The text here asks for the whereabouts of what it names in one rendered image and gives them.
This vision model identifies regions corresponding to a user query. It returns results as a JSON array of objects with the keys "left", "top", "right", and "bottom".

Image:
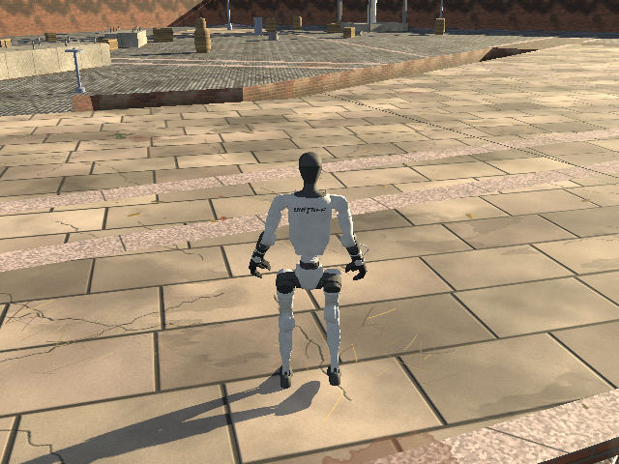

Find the robot right forearm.
[{"left": 346, "top": 233, "right": 365, "bottom": 266}]

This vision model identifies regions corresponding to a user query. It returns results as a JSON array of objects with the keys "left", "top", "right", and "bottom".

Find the right robot upper arm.
[{"left": 330, "top": 194, "right": 356, "bottom": 247}]

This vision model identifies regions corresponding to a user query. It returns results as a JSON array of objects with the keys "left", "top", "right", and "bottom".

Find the left robot hand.
[{"left": 249, "top": 259, "right": 271, "bottom": 278}]

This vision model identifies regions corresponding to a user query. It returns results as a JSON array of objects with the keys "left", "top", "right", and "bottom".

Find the robot left forearm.
[{"left": 251, "top": 231, "right": 270, "bottom": 263}]

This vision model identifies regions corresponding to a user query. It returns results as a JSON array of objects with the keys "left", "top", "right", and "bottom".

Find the robot right foot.
[{"left": 327, "top": 365, "right": 341, "bottom": 386}]

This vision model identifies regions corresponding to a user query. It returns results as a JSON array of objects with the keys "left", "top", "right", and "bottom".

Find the right robot hand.
[{"left": 345, "top": 261, "right": 367, "bottom": 280}]

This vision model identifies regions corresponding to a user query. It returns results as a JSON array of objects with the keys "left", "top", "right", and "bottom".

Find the humanoid robot head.
[{"left": 294, "top": 152, "right": 327, "bottom": 198}]

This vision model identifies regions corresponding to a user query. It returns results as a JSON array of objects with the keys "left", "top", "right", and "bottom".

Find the left robot upper arm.
[{"left": 260, "top": 193, "right": 290, "bottom": 247}]

